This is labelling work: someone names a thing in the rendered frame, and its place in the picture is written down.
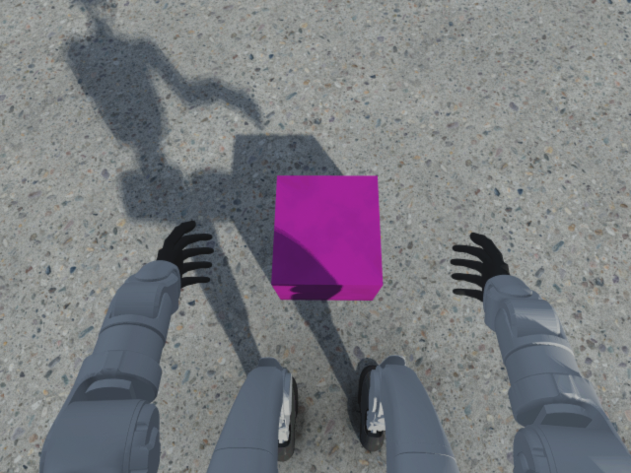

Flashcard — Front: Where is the robot left upper arm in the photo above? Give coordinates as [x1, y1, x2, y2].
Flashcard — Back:
[43, 399, 161, 473]

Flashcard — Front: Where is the robot left forearm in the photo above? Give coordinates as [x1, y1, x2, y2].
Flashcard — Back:
[39, 260, 180, 473]

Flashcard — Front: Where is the robot right forearm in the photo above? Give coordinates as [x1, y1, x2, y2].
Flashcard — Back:
[483, 275, 631, 459]

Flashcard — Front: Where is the robot right upper arm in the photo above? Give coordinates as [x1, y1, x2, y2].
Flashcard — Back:
[513, 424, 631, 473]

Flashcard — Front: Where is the robot left thigh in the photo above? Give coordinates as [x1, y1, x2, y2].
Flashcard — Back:
[206, 367, 292, 473]

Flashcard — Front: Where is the right robot shin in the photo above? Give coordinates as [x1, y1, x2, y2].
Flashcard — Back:
[366, 355, 406, 432]

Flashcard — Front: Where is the robot left hand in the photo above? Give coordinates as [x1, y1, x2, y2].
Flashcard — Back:
[157, 221, 214, 288]

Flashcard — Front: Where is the robot right hand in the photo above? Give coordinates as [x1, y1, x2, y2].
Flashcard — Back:
[451, 233, 510, 302]

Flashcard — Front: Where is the carton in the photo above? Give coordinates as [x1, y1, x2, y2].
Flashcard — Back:
[271, 175, 383, 301]

